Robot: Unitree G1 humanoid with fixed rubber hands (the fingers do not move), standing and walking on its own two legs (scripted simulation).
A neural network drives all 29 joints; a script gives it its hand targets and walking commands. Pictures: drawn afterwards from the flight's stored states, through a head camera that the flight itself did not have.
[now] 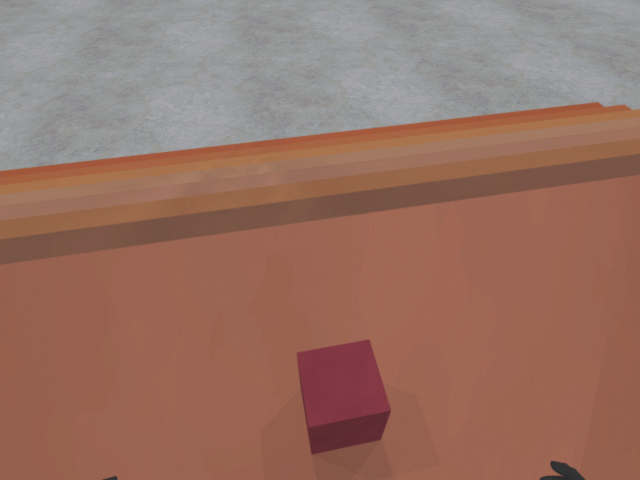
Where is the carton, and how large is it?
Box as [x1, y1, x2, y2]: [297, 340, 390, 454]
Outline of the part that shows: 369,340 297,352 300,384 311,454 380,439 390,408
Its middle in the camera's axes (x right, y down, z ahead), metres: +0.06 +0.45 +1.12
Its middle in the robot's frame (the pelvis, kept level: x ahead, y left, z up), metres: +0.47 -0.04 -0.66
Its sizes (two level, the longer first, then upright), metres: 0.210 0.200 0.250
